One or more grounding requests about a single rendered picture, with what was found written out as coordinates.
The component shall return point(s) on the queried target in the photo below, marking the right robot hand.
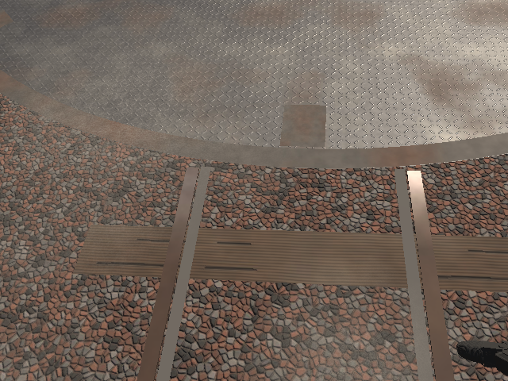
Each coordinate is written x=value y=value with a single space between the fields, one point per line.
x=491 y=354

